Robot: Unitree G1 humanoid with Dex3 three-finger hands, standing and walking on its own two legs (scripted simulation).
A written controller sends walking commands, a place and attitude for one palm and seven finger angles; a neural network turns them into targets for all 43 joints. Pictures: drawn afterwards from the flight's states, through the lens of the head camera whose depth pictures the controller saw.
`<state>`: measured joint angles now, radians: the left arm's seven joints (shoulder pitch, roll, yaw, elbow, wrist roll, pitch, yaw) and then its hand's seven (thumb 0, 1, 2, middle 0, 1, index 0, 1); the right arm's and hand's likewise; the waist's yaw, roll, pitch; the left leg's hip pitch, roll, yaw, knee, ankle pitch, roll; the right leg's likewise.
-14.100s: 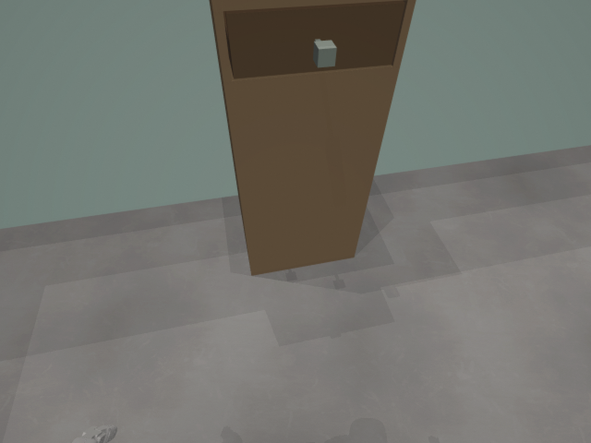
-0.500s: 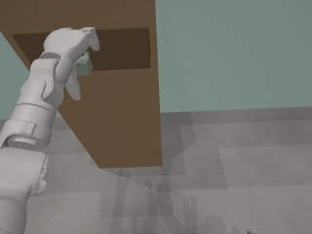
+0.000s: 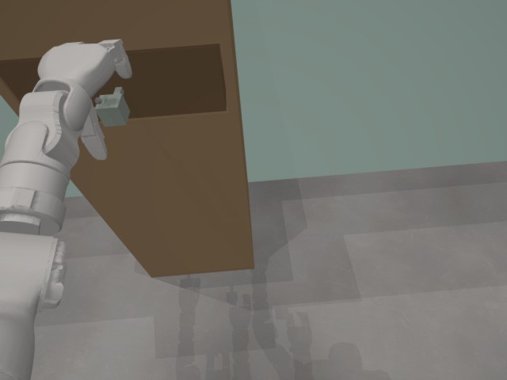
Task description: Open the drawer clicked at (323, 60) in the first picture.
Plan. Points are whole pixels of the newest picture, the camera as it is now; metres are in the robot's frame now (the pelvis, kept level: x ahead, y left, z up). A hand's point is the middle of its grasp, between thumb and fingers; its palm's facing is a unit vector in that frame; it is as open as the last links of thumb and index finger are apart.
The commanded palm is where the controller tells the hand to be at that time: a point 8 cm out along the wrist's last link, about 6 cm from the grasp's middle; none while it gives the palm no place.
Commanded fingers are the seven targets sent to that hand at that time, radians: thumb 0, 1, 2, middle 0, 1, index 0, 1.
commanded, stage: move the hooked fingers above the handle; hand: left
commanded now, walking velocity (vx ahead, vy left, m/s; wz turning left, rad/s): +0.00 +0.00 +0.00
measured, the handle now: (115, 103) +0.55 +0.26 +0.13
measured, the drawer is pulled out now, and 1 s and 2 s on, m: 0.00 0.00 0.00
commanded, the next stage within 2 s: lower the fingers behind the handle in 1.20 s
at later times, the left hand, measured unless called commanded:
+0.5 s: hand (91, 96) +0.48 +0.25 +0.20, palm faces +0.02 +0.00 -1.00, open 13.8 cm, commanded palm +0.46 +0.25 +0.26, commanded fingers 0.00 -0.50 0.30 -0.30 -1.20 -0.30 -1.20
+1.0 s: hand (92, 92) +0.49 +0.25 +0.20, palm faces +0.00 -0.01 -1.00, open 13.8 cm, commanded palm +0.47 +0.25 +0.26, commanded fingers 0.00 -0.50 0.30 -0.30 -1.20 -0.30 -1.20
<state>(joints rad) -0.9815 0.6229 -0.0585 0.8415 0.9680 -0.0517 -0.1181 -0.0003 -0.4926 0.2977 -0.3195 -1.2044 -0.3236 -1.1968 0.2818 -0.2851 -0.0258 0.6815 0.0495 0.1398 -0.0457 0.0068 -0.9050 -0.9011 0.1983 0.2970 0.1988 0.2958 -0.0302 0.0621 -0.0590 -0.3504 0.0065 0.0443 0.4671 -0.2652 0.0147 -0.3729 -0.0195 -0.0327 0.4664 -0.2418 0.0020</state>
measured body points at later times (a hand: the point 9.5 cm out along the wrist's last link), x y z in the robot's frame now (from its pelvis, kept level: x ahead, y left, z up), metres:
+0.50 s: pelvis +0.00 +0.00 +0.00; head +0.05 -0.02 +0.45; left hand +0.47 +0.25 +0.26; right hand +0.08 -0.26 -0.14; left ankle -0.03 +0.11 -0.74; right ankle -0.01 -0.12 -0.74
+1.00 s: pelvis +0.00 +0.01 +0.00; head +0.05 -0.01 +0.45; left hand +0.48 +0.25 +0.25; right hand +0.07 -0.26 -0.14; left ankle -0.03 +0.11 -0.74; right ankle -0.01 -0.12 -0.74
